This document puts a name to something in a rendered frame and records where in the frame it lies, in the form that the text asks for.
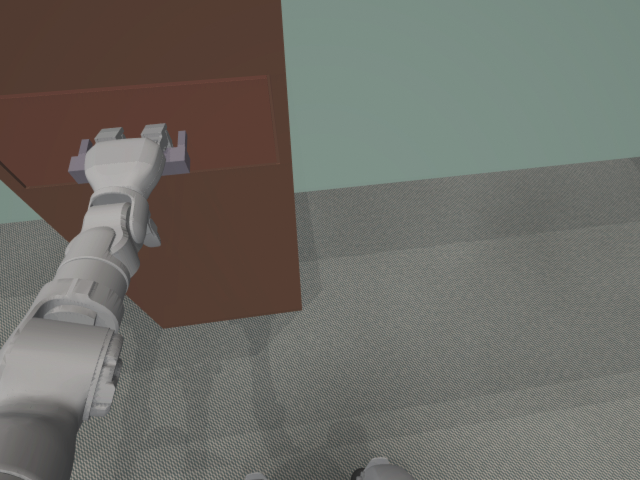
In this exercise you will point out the left robot hand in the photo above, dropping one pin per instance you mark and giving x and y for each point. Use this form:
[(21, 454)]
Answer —
[(133, 163)]

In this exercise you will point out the drawer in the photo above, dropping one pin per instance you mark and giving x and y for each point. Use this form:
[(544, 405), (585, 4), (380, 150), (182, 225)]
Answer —
[(228, 123)]

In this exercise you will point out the right robot shin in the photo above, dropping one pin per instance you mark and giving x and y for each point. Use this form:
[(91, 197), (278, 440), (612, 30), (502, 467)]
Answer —
[(377, 461)]

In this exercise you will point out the robot left forearm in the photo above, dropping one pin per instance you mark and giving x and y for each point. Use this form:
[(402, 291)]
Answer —
[(93, 278)]

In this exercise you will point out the handle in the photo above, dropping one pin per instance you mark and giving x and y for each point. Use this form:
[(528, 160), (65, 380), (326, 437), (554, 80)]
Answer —
[(177, 159)]

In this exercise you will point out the left robot upper arm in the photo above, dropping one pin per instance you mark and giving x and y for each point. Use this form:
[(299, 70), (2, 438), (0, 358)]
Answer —
[(58, 374)]

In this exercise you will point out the cabinet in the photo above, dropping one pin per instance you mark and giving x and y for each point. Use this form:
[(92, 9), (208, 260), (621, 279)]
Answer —
[(228, 235)]

